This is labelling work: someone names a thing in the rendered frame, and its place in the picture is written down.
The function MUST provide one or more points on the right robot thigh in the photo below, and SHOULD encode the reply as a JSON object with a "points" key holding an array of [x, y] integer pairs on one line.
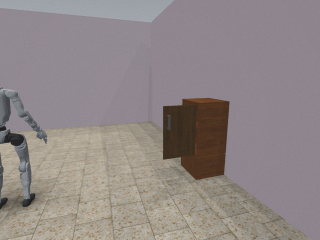
{"points": [[19, 142]]}

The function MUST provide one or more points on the handle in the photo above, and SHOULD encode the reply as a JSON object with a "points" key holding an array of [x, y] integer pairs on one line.
{"points": [[169, 122]]}

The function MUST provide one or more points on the cupboard door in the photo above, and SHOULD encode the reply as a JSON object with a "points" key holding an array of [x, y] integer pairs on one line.
{"points": [[179, 141]]}

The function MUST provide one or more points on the robot right upper arm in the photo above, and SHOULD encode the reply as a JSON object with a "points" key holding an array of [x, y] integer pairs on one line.
{"points": [[15, 98]]}

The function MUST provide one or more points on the right robot hand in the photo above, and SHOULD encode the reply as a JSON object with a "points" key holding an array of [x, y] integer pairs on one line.
{"points": [[42, 134]]}

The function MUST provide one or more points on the right robot foot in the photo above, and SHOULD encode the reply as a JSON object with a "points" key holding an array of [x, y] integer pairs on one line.
{"points": [[27, 202]]}

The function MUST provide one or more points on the right robot forearm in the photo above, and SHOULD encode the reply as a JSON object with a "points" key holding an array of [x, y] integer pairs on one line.
{"points": [[29, 119]]}

